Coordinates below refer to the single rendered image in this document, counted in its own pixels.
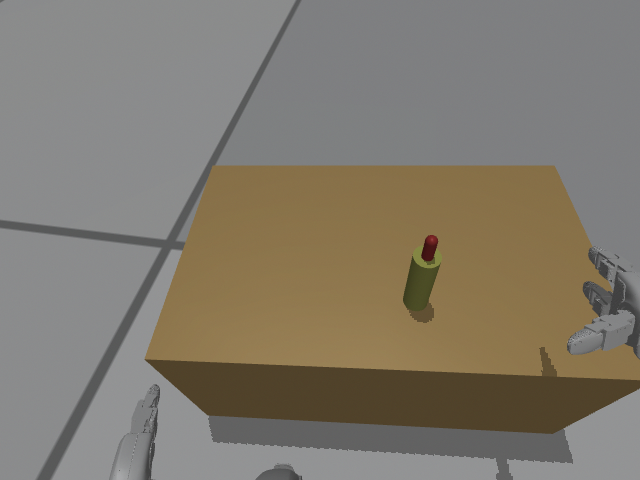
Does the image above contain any left robot hand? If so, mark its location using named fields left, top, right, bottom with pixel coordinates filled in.
left=109, top=384, right=160, bottom=480

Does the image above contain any bottle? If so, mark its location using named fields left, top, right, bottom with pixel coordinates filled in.
left=403, top=235, right=442, bottom=311

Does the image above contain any right robot hand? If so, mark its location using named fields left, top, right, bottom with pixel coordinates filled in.
left=567, top=247, right=640, bottom=355

